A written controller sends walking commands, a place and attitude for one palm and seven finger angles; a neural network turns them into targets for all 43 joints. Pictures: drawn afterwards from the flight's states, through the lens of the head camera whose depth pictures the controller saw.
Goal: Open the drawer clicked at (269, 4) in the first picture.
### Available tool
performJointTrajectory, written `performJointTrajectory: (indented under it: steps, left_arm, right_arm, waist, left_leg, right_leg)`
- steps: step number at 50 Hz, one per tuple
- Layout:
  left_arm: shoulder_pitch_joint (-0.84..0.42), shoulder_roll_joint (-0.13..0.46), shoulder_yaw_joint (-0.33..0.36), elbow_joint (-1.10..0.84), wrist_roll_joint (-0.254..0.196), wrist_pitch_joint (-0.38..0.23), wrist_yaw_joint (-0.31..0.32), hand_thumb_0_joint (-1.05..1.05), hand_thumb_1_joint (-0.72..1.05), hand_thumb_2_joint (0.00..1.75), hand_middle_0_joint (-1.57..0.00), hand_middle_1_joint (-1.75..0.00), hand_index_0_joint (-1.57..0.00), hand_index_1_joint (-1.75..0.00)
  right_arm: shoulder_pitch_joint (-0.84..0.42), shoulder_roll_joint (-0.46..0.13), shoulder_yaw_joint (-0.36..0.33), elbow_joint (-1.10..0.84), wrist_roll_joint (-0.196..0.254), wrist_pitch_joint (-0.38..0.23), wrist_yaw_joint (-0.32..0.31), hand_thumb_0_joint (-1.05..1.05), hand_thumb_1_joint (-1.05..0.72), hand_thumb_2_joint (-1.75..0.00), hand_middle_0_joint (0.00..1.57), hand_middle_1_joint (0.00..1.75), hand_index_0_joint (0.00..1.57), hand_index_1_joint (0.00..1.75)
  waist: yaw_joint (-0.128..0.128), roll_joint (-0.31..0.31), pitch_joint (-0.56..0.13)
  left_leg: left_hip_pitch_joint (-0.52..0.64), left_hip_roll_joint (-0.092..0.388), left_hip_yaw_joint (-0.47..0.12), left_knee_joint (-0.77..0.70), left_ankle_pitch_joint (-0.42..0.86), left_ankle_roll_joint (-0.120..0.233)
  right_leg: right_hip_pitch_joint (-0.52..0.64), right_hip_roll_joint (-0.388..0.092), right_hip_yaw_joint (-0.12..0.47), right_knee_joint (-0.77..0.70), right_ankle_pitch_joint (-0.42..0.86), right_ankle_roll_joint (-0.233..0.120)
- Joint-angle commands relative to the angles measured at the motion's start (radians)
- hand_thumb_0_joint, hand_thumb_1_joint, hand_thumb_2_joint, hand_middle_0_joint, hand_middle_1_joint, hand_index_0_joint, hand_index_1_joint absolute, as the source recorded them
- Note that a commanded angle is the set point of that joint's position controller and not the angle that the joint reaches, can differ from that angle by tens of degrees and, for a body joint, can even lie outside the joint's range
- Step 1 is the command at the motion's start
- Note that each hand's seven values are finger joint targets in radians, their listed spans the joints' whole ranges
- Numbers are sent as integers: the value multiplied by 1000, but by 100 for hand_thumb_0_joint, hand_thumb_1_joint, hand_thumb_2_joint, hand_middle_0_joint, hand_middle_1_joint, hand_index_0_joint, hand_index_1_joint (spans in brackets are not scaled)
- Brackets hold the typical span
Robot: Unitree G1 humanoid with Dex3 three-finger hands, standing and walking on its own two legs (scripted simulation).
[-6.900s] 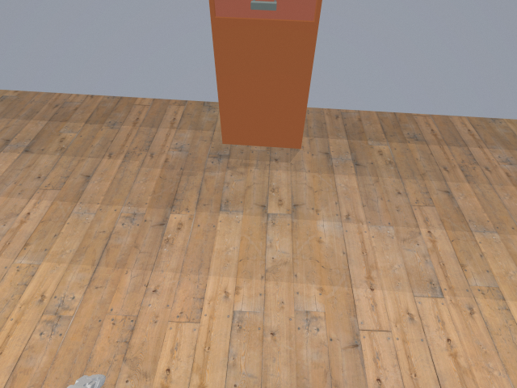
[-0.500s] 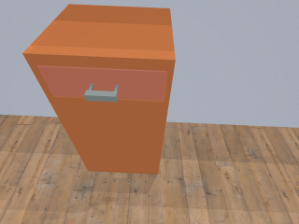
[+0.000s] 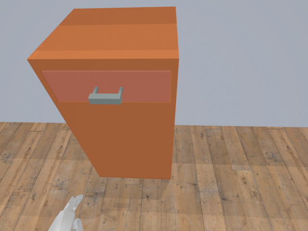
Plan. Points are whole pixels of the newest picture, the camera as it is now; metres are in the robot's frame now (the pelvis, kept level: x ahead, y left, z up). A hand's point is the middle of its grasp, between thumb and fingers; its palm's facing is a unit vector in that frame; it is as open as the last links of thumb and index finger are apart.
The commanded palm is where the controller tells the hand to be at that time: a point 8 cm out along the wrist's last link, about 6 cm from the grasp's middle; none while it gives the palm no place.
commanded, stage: raise the hand with hooked fingers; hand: left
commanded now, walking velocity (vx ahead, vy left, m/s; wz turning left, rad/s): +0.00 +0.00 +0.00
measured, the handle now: (107, 94) +0.54 +0.20 +0.04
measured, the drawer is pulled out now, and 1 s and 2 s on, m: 0.00 0.00 0.00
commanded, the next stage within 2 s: move the hooked fingers above the handle in 1.74 s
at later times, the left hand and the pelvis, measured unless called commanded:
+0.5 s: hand (76, 193) +0.21 +0.21 +0.00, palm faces +0.06 -0.09 -0.99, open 10.0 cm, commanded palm +0.18 +0.21 +0.06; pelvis -0.02 -0.04 -0.02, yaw +1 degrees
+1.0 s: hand (65, 153) +0.27 +0.23 +0.09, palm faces +0.10 -0.08 -0.99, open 12.9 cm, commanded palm +0.24 +0.23 +0.15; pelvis +0.00 +0.00 +0.00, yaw +0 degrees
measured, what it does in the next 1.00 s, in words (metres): stands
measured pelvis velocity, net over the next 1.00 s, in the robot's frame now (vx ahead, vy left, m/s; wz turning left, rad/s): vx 0.00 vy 0.00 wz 0.00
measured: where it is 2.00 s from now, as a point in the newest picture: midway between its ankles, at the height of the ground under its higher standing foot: outside the picture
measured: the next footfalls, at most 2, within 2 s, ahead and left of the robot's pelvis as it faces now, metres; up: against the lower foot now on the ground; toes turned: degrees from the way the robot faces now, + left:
none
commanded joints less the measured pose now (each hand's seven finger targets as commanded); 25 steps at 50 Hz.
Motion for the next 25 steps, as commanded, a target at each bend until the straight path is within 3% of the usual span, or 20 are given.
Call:
performJointTrajectory:
  steps: [1, 3, 4, 5, 9, 10, 11, 13, 14, 15, 18, 20, 23, 25]
  left_arm:
    - [23, 23, -44, -215, 416, -43, 116, 0, 69, 81, -22, -43, -22, -43]
    - [183, 2, -36, -114, 579, -59, 148, 0, 64, 79, -22, -47, -22, -47]
    - [219, 6, -28, -121, 633, -75, 153, 0, 62, 78, -22, -48, -22, -48]
    - [217, 62, 32, -125, 677, -99, 157, 0, 60, 77, -22, -50, -22, -50]
    - [43, 206, 155, -311, 795, -151, 215, 0, 50, 73, -23, -55, -23, -55]
    - [-38, 247, 183, -357, 817, -152, 236, 0, 48, 72, -23, -57, -23, -57]
    - [-123, 250, 171, -411, 831, -146, 257, 0, 46, 71, -23, -58, -23, -58]
    - [-274, 258, 167, -460, 827, -145, 278, 0, 41, 69, -24, -62, -24, -62]
    - [-338, 278, 183, -476, 814, -153, 282, 0, 39, 68, -24, -63, -24, -63]
    - [-405, 282, 178, -504, 795, -159, 278, 0, 36, 67, -24, -64, -24, -64]
    - [-433, 253, 131, -470, 746, -177, 242, 0, 29, 64, -24, -69, -24, -69]
    - [-439, 230, 100, -435, 722, -161, 202, 0, 25, 62, -25, -72, -25, -72]
    - [-359, 258, 117, -383, 708, -121, 133, 0, 18, 59, -25, -76, -25, -76]
    - [-296, 275, 140, -368, 698, -96, 88, 0, 13, 57, -25, -80, -25, -80]
  right_arm:
    - [-185, -151, -53, -315, -57, -17, 34, 0, -90, -90, 20, 30, 20, 30]
    - [-241, -151, -64, -367, -80, 73, 73, 0, -90, -90, 20, 30, 20, 30]
    - [-272, -147, -63, -396, -83, 119, 94, 0, -90, -90, 20, 30, 20, 30]
    - [-291, -139, -61, -407, -73, 156, 112, 0, -90, -90, 20, 30, 20, 30]
    - [-344, -111, -45, -483, -70, 240, 131, 0, -90, -90, 20, 30, 20, 30]
    - [-344, -108, -45, -482, -75, 254, 128, 0, -90, -90, 20, 30, 20, 30]
    - [-351, -106, -46, -496, -83, 265, 124, 0, -90, -90, 20, 30, 20, 30]
    - [-342, -99, -50, -486, -92, 274, 114, 0, -90, -90, 20, 30, 20, 30]
    - [-344, -99, -55, -477, -95, 274, 105, 0, -90, -90, 20, 30, 20, 30]
    - [-344, -95, -52, -471, -100, 270, 97, 0, -90, -90, 20, 30, 20, 30]
    - [-355, -98, -46, -456, -98, 255, 82, 0, -90, -90, 20, 30, 20, 30]
    - [-363, -96, -39, -445, -95, 254, 76, 0, -90, -90, 20, 30, 20, 30]
    - [-365, -98, -28, -437, -87, 268, 67, 0, -90, -90, 20, 30, 20, 30]
    - [-369, -99, -19, -440, -79, 276, 68, 0, -90, -90, 20, 30, 20, 30]
  waist:
    - [21, -185, -93]
    - [82, -266, -40]
    - [106, -281, -35]
    - [136, -290, -56]
    - [158, -118, -188]
    - [153, -93, -211]
    - [135, -54, -225]
    - [88, -8, -257]
    - [68, -5, -274]
    - [41, -39, -264]
    - [16, 4, -253]
    - [11, -16, -245]
    - [53, -70, -248]
    - [82, -72, -241]
  left_leg:
    - [-78, -4, -95, 32, 182, -5]
    - [-193, -16, -78, 54, 127, -14]
    - [-231, -21, -66, 66, 113, -13]
    - [-267, -28, -60, 77, 129, -14]
    - [-245, -55, -34, 115, 113, -6]
    - [-232, -64, -39, 130, 106, -6]
    - [-200, -67, -39, 144, 93, -1]
    - [-134, -66, -46, 185, 94, 7]
    - [-118, -64, -49, 202, 92, 12]
    - [-110, -64, -63, 218, 77, 18]
    - [-87, -58, -66, 214, 72, 24]
    - [-89, -54, -68, 195, 92, 26]
    - [-117, -47, -61, 128, 125, 23]
    - [-113, -45, -58, 88, 157, 18]
  right_leg:
    - [-197, 72, 11, -31, 2, -44]
    - [-207, 80, 59, -13, 2, -61]
    - [-193, 72, 84, -6, 44, -67]
    - [-149, 62, 122, 11, 117, -70]
    - [-108, 54, 177, 50, 142, -67]
    - [-121, 55, 205, 46, 114, -68]
    - [-153, 53, 229, 29, 83, -68]
    - [-203, 48, 242, 15, 67, -66]
    - [-205, 44, 241, 11, 74, -60]
    - [-223, 43, 247, -7, 51, -51]
    - [-218, 40, 200, -14, 73, -40]
    - [-185, 41, 177, -20, 127, -31]
    - [-58, 38, 150, -31, 224, -20]
    - [4, 38, 145, -39, 280, -22]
